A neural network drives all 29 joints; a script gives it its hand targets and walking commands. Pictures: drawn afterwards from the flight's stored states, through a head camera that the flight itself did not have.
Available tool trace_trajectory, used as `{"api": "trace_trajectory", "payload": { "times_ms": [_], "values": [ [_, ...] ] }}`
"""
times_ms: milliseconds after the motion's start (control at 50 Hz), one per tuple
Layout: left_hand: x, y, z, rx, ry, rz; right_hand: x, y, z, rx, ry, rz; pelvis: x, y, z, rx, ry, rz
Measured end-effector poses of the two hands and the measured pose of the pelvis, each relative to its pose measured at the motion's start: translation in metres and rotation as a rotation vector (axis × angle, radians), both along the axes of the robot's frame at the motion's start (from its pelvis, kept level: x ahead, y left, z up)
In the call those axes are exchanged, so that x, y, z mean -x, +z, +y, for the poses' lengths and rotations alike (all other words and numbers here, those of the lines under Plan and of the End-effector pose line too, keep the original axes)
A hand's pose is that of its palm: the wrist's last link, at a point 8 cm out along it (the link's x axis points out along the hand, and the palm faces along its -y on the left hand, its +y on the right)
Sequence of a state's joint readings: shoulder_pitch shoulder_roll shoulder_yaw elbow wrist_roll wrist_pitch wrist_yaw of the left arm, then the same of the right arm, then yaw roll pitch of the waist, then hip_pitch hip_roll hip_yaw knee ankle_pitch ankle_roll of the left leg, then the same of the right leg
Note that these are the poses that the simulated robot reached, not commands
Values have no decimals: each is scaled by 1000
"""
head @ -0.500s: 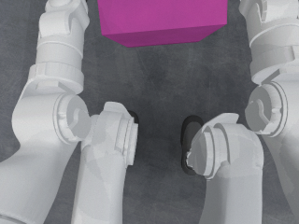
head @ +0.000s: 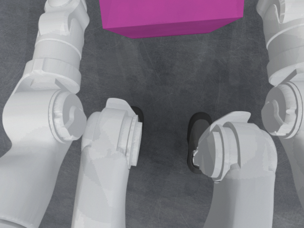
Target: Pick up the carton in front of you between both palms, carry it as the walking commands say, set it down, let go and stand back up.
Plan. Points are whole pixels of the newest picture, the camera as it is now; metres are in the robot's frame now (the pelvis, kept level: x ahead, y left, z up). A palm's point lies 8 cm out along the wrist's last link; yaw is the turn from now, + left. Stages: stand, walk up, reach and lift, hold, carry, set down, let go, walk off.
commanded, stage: set down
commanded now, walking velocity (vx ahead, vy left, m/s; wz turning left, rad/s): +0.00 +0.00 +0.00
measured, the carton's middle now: out of the picture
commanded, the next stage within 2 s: let go in 1.18 s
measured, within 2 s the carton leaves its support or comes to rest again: neither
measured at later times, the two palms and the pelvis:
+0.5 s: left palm out of the picture +0.54 +0.21 -0.04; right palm out of the picture +0.59 -0.16 -0.04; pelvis +0.00 +0.01 +0.07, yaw +0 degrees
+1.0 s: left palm out of the picture +0.55 +0.22 +0.10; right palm out of the picture +0.60 -0.18 +0.10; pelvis +0.02 +0.00 +0.20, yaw +0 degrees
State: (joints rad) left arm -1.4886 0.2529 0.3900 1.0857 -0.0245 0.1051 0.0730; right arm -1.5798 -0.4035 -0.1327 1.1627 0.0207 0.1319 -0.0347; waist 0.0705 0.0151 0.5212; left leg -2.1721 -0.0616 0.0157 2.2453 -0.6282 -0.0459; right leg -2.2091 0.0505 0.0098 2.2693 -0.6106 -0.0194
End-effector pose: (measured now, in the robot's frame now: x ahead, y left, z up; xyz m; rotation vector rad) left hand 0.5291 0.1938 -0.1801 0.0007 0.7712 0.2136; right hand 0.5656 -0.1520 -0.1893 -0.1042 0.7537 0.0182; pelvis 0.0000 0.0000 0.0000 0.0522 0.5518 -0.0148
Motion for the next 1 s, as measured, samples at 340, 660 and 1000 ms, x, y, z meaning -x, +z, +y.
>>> {"api": "trace_trajectory", "payload": {
  "times_ms": [340, 660, 1000],
  "values": [
    [-18, 71, 13, -17, 23, -137, -30, 82, -10, 20, -32, -129, -2, 19, 8, 20, 10, 62],
    [-17, 180, 15, -27, 46, -135, -30, 190, -19, 18, -45, -113, -4, 104, 6, 14, 5, 228],
    [-16, 283, 23, -30, 40, -144, -32, 290, -26, 21, -23, -114, -21, 198, 2, 10, 1, 288]
  ]
}}
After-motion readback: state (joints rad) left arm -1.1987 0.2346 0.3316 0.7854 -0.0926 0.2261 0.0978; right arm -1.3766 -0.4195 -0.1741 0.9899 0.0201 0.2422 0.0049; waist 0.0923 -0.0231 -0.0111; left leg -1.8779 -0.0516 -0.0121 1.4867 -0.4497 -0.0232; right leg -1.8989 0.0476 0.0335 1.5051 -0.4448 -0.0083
